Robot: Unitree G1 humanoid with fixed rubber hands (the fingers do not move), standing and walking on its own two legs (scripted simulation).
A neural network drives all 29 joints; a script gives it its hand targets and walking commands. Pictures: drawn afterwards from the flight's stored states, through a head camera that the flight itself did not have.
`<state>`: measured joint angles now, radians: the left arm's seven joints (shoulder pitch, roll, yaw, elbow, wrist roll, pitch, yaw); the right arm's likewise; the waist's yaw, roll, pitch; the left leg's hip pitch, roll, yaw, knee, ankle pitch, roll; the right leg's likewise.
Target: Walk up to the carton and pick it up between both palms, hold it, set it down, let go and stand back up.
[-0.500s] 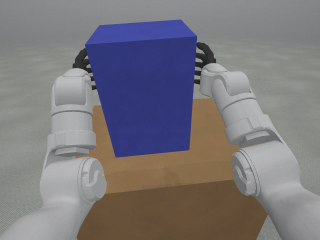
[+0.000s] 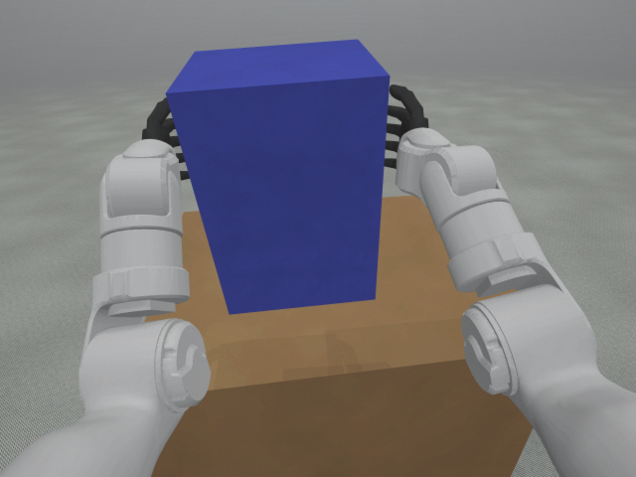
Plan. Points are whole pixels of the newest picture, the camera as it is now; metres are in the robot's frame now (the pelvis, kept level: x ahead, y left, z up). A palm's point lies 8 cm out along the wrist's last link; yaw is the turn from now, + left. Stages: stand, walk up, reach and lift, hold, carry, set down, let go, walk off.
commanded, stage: hold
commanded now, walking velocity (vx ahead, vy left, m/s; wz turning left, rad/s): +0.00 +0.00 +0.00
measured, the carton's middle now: (290, 183) +0.40 +0.00 +0.28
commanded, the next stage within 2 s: none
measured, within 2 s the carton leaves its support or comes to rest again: neither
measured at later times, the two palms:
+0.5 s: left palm (155, 163) +0.36 +0.15 +0.33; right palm (409, 149) +0.35 -0.13 +0.33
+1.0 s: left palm (150, 159) +0.36 +0.15 +0.34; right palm (406, 145) +0.35 -0.13 +0.34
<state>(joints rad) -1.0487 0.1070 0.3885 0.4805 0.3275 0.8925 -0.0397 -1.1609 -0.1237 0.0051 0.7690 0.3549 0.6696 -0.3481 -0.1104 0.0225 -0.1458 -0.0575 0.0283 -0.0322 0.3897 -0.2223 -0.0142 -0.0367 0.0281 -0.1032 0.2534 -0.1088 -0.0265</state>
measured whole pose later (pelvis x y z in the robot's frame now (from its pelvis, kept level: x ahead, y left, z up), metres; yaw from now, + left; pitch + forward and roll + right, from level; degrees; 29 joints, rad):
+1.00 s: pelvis -0.01 +0.00 +0.00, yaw +0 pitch -6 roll -2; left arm -1.08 0.12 0.39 0.53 0.33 0.89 -0.04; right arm -1.19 -0.11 -0.03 0.81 0.33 0.67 -0.34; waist -0.11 0.01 -0.15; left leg -0.07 0.02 -0.04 0.40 -0.22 -0.01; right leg -0.05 0.02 -0.11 0.27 -0.11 -0.03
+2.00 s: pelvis +0.00 +0.00 +0.00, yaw +0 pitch -6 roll -2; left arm -1.06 0.10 0.39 0.50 0.34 0.89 -0.04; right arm -1.16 -0.12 -0.02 0.79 0.33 0.67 -0.34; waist -0.11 0.02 -0.15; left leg -0.07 0.02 -0.03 0.40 -0.22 -0.01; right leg -0.05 0.02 -0.10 0.26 -0.11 -0.02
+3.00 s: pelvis -0.01 +0.00 +0.00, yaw -1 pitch -6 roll -1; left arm -1.07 0.10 0.42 0.52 0.35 0.89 -0.04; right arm -1.16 -0.11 -0.01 0.78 0.33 0.68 -0.35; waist -0.10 0.02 -0.15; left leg -0.07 0.03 -0.02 0.39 -0.22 -0.01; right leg -0.06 0.03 -0.09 0.27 -0.11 -0.02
